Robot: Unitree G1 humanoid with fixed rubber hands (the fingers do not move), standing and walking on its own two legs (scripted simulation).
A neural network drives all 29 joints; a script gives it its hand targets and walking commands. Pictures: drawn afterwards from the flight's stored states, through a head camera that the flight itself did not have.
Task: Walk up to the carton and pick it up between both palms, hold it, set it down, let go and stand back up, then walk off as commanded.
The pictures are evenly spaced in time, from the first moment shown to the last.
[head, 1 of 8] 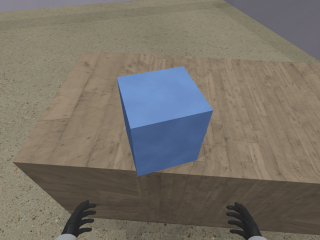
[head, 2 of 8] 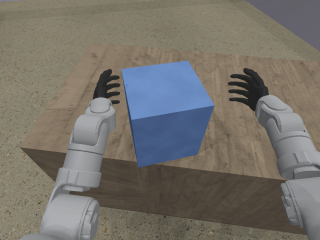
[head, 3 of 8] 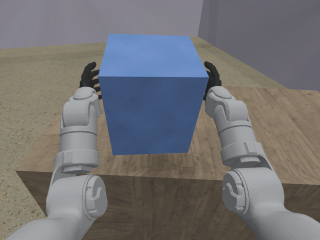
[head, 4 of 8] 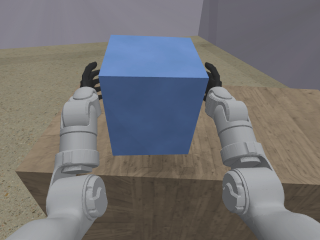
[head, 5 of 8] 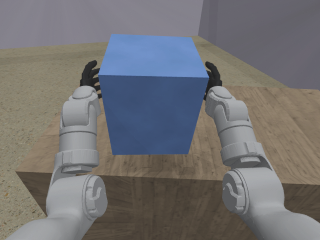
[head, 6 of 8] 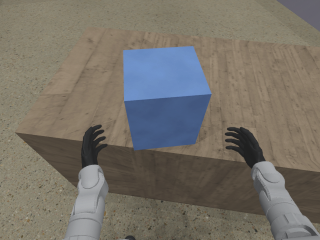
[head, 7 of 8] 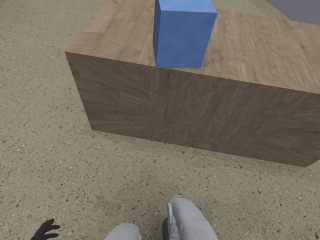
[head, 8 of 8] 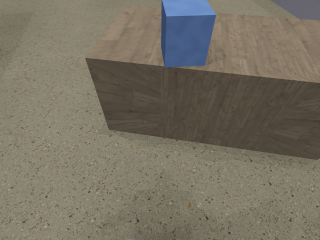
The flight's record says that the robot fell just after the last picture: no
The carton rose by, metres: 0.20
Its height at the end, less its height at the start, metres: +0.00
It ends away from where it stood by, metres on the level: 0.02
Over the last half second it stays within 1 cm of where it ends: yes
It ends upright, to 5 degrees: yes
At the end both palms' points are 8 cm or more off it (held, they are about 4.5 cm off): yes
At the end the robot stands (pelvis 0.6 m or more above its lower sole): yes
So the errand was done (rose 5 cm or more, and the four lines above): yes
